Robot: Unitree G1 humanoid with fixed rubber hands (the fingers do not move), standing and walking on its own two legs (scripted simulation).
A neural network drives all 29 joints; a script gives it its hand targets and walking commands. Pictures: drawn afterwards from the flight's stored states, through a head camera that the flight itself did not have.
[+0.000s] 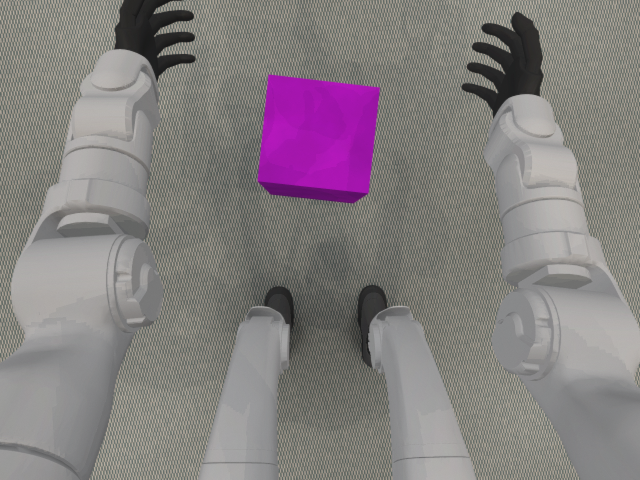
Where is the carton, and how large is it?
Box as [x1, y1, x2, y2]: [258, 75, 379, 202]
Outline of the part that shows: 268,75 258,181 271,194 344,202 354,202 368,192 379,87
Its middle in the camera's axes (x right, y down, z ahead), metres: +0.00 -0.20 +0.85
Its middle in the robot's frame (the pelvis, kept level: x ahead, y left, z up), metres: +0.54 +0.01 -0.54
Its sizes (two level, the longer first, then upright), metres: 0.210 0.200 0.250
